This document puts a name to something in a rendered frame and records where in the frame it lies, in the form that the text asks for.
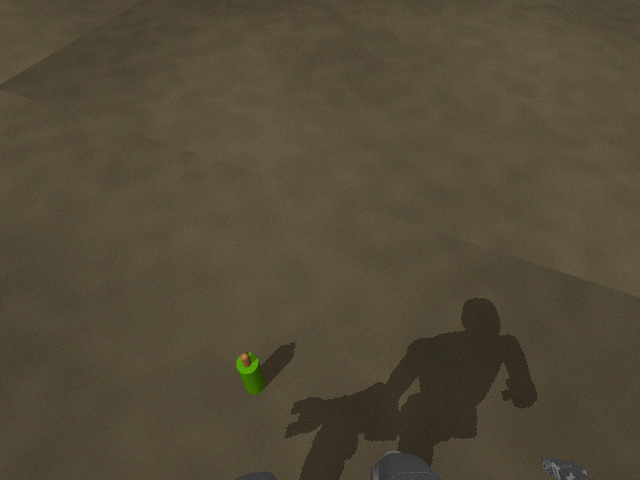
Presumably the bottle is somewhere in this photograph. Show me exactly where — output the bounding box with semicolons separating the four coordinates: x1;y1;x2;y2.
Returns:
236;352;265;395

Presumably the right robot hand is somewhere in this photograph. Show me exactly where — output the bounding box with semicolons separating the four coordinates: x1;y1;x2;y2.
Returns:
542;457;598;480

